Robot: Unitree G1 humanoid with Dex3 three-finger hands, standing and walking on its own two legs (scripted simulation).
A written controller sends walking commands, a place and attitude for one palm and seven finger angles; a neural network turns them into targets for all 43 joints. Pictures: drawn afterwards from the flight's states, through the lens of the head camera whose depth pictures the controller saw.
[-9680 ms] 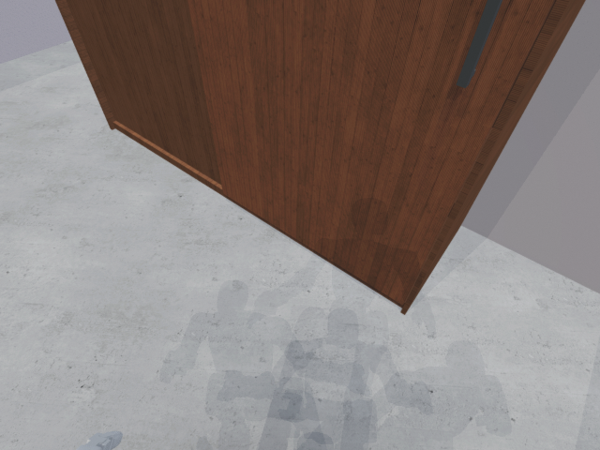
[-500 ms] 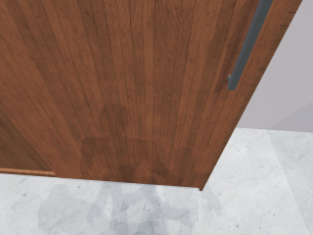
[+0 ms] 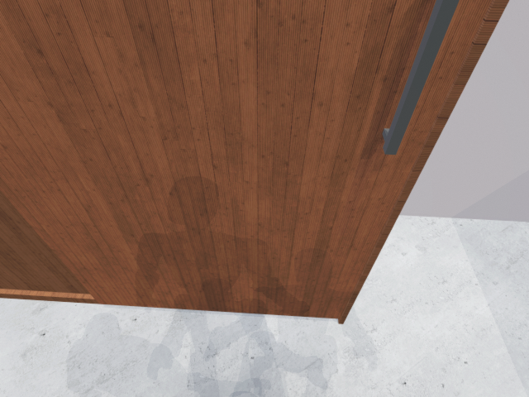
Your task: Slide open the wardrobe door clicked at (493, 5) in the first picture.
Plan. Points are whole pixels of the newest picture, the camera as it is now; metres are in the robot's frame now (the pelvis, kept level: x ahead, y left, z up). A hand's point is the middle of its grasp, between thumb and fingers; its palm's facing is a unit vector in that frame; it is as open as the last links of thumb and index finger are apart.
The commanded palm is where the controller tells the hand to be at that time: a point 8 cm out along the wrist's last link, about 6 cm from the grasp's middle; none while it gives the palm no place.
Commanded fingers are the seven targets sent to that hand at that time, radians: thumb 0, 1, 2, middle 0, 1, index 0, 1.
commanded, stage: look again from close up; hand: right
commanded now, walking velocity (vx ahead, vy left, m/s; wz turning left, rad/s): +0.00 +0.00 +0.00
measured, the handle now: (413, 74) +0.51 -0.19 +0.25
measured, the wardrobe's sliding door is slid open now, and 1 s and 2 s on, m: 0.00 0.00 0.00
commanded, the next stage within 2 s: none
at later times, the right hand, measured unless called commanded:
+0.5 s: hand out of the picture +0.07 -0.24 -0.16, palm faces -0.02 +0.95 -0.31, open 7.3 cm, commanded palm none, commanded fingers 0.00 -0.90 -0.90 0.20 0.30 0.20 0.30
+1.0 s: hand out of the picture +0.07 -0.24 -0.16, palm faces -0.02 +0.95 -0.32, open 7.3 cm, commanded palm none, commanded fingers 0.00 -0.90 -0.90 0.20 0.30 0.20 0.30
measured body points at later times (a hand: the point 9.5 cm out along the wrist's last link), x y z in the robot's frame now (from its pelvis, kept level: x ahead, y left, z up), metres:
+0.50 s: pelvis +0.01 +0.00 +0.00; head +0.01 -0.01 +0.45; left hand +0.07 +0.28 -0.14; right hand +0.07 -0.29 -0.14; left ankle +0.02 +0.12 -0.75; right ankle -0.03 -0.11 -0.75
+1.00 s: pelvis +0.01 +0.00 +0.00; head +0.01 +0.00 +0.45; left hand +0.08 +0.29 -0.14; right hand +0.07 -0.29 -0.14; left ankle +0.02 +0.12 -0.75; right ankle -0.03 -0.11 -0.75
